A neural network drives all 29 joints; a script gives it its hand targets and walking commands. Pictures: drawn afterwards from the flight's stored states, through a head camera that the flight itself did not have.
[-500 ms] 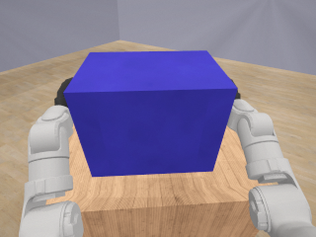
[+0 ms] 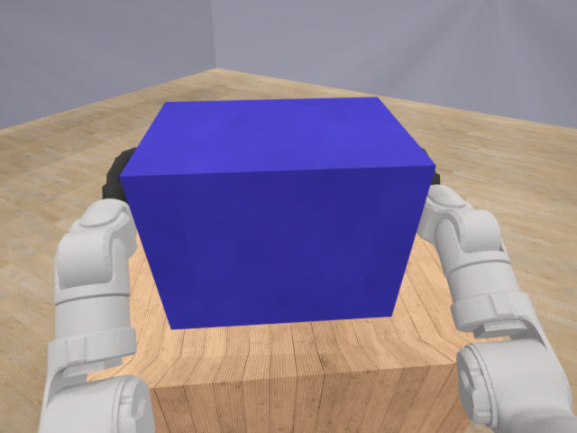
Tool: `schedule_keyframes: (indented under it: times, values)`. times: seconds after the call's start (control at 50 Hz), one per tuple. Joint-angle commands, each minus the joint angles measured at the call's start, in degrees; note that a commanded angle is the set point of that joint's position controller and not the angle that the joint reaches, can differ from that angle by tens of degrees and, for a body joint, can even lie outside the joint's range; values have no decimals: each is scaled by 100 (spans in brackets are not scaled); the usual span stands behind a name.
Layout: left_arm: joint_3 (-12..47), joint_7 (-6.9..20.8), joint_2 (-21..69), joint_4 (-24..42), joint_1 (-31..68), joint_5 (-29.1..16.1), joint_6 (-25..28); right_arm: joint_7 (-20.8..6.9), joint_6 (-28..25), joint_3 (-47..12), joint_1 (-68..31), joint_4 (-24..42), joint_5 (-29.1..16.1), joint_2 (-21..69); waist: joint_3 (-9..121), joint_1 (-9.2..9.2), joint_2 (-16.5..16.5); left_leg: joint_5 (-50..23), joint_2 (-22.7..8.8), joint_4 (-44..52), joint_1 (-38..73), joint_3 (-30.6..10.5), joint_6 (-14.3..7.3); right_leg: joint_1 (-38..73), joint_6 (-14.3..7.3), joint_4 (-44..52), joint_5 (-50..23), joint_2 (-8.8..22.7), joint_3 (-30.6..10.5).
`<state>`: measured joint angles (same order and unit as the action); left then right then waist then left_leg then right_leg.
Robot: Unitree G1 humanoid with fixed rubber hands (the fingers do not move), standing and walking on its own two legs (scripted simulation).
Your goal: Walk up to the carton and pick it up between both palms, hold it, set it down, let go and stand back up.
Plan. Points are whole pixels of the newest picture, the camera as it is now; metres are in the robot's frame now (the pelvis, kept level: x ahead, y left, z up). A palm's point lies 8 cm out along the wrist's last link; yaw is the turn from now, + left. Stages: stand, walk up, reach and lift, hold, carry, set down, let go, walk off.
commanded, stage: hold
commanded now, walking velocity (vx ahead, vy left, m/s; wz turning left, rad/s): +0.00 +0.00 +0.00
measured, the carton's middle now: (278, 209) +0.38 -0.01 +0.20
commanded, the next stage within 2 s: none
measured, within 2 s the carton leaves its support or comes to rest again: neither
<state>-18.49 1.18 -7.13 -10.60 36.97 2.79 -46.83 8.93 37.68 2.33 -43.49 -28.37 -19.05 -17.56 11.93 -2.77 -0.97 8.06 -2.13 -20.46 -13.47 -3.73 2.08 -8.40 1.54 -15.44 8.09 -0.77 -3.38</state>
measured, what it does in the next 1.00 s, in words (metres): stands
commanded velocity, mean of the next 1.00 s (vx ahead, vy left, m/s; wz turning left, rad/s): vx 0.00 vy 0.00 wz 0.00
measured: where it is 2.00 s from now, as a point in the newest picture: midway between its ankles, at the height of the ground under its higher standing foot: outside the picture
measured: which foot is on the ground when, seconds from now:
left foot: down 0.00-1.00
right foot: down 0.00-1.00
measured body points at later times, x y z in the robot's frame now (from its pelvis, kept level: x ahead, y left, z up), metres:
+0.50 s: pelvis +0.00 +0.00 +0.00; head -0.08 +0.01 +0.44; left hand +0.37 +0.20 +0.24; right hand +0.38 -0.20 +0.24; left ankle +0.03 +0.14 -0.75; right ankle +0.00 -0.14 -0.75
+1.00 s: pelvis +0.00 +0.00 +0.00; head -0.08 +0.01 +0.44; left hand +0.37 +0.19 +0.23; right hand +0.38 -0.21 +0.24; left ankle +0.03 +0.14 -0.75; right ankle +0.00 -0.14 -0.75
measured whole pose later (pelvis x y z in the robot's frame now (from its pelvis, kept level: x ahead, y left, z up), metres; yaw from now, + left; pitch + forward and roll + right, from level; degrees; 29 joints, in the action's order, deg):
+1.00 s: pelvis +0.00 +0.00 +0.00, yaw +0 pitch +1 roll -1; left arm -18.7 0.7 -6.9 -11.3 37.1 2.7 -46.5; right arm 9.2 37.9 2.2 -44.4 -29.6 -19.6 -17.8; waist 12.5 -2.6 -1.0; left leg 8.6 -2.1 -20.5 -12.6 -3.3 2.0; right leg -7.7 1.6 -15.5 8.4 -0.9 -4.2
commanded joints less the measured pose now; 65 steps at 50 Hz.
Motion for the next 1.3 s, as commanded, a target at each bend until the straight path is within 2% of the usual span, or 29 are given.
schedule_keyframes:
  times: [0.0,0.02,0.04,0.08,0.16,0.24,0.26,0.36,0.46,0.5,0.52,0.56,0.58,0.64,0.7,0.72,0.8,0.84,0.88,0.96,0.98,1.02,1.06,1.12,1.14,1.16,1.22,1.24,1.28]
  values:
    - [2711,765,2845,928,4992,-961,421,-919,-408,-1783,-5182,1945,-1092,3608,1974,-37,-31,-945,464,113,1059,339,-39,402,-49,169,-967,-383,154]
    - [2629,795,2911,1005,4879,-896,462,-914,-486,-1888,-5455,2353,-1153,3779,2223,137,175,-1186,442,114,1073,341,-121,624,-49,113,-1219,-417,159]
    - [2858,771,3043,1406,4907,-1042,485,-885,-514,-1946,-5288,2523,-1303,3757,2433,83,-131,-1591,472,-26,1190,308,-44,700,-32,-27,-1649,-392,161]
    - [2765,801,2934,1288,4723,-995,447,-872,-505,-2127,-5351,2615,-1305,3839,2528,173,332,-1628,482,-40,1236,360,-146,857,31,-6,-1709,-434,184]
    - [2936,809,2913,1643,4760,-1036,429,-797,-438,-2040,-5122,2651,-1425,3673,2650,-18,-169,-1842,526,-120,1398,325,14,852,18,-21,-1891,-407,162]
    - [2467,895,2712,468,4765,-868,388,-842,-415,-1776,-5618,2372,-1033,3673,1400,101,399,-526,471,249,641,369,-239,349,6,198,-626,-393,145]
    - [2582,875,2760,1035,5122,-932,479,-891,-424,-1802,-5320,2113,-1061,3861,1931,93,254,-665,456,224,761,327,-201,481,-41,71,-758,-389,159]
    - [2927,909,3031,1123,4974,-1011,428,-862,-385,-1748,-5174,2218,-1159,3778,2196,-158,-231,-1230,480,72,1119,331,-3,586,-51,61,-1237,-385,177]
    - [2680,828,3049,987,5261,-1085,509,-926,-450,-1786,-5572,2130,-1130,3803,2257,-6,30,-960,444,118,1053,299,-107,515,-46,85,-1033,-379,146]
    - [2984,804,3226,1305,5372,-1178,547,-948,-488,-1739,-5379,2077,-1125,3786,2626,-120,-392,-1184,422,50,1318,257,61,473,-114,39,-1164,-377,193]
    - [2980,850,3167,930,4954,-1149,466,-876,-508,-1594,-5488,2472,-1068,3571,2284,-218,-149,-1195,434,47,1158,250,54,525,-104,67,-1226,-399,218]
    - [2903,836,3063,1028,5058,-1051,451,-925,-438,-1733,-5271,2054,-1148,3595,2170,-122,-203,-1249,422,82,1184,270,62,620,-101,87,-1258,-424,188]
    - [2869,876,3072,937,4898,-1024,444,-908,-396,-1708,-5024,1873,-1095,3478,1939,-250,-79,-1126,404,147,1213,245,66,605,-93,165,-1114,-408,164]
    - [2585,858,2988,643,5112,-916,437,-999,-423,-1560,-5436,1690,-1018,3508,1755,-40,-173,-624,388,248,934,304,4,342,-146,200,-560,-352,161]
    - [2961,774,3165,1251,5030,-1100,484,-1023,-578,-1913,-5608,2419,-1243,3751,2605,50,-167,-1407,403,30,1236,303,-11,593,-114,41,-1237,-455,181]
    - [2858,795,3117,815,4902,-1106,425,-982,-516,-1793,-5674,2420,-1189,3563,2302,-33,76,-1147,438,62,1130,307,-18,597,-104,163,-1080,-432,160]
    - [2920,692,3132,1479,5338,-1170,521,-1008,-535,-1805,-5542,2311,-1311,3626,2704,9,-192,-1469,441,6,1297,267,63,564,-97,40,-1274,-441,181]
    - [3009,633,3129,1569,5014,-1325,496,-1015,-566,-1994,-5691,2828,-1421,3667,3086,101,-73,-1669,424,-62,1401,262,55,619,-126,32,-1461,-507,177]
    - [2672,685,2946,976,4905,-1073,441,-987,-491,-1889,-5624,2391,-1202,3636,2343,129,280,-1261,426,50,1182,269,-91,511,-65,101,-1239,-465,154]
    - [2892,794,2934,1200,4913,-1064,407,-953,-359,-1685,-4999,1885,-1149,3577,1896,-166,-39,-1256,424,106,1106,235,37,489,-47,65,-1320,-403,140]
    - [2746,805,2870,1238,4722,-981,390,-945,-398,-1934,-5247,2395,-1277,3640,2199,38,96,-1487,455,63,1134,330,-40,764,-46,61,-1534,-427,157]
    - [2596,850,2726,790,4996,-886,376,-912,-354,-1634,-5413,1975,-1086,3640,1628,-64,139,-801,499,181,767,326,-85,539,-45,168,-939,-345,148]
    - [2600,860,2722,1032,4732,-973,373,-919,-332,-1852,-5267,2155,-1197,3663,1938,20,250,-1193,477,163,1022,311,-156,727,13,107,-1444,-358,116]
    - [2963,841,2986,1392,5033,-1075,412,-869,-400,-1706,-5260,2297,-1186,3586,2389,-115,-294,-1362,497,47,1178,291,74,572,-65,61,-1374,-409,215]
    - [3157,785,2980,1839,5215,-1245,470,-867,-512,-1930,-5590,2924,-1374,3758,2983,-85,-283,-1687,524,-108,1408,272,39,715,-24,-26,-1747,-413,200]
    - [2834,786,2754,1471,5050,-1115,427,-860,-402,-1956,-5487,2626,-1375,3673,2444,43,-75,-1595,493,-26,1224,314,-2,632,21,40,-1603,-404,156]
    - [2901,782,2891,1522,5028,-1110,404,-839,-337,-1820,-5257,2449,-1359,3671,2403,-96,-221,-1595,494,-31,1264,253,51,598,-11,24,-1639,-398,130]
    - [2828,794,2946,1436,4853,-1041,393,-850,-422,-1909,-5454,2831,-1381,3661,2292,86,-85,-1480,450,-7,1140,282,-19,607,-42,9,-1407,-416,150]
    - [2822,837,2836,1452,4838,-1070,391,-870,-340,-1831,-4994,2282,-1215,3703,2070,-63,-85,-1398,430,55,1133,303,-23,554,-46,8,-1457,-408,185]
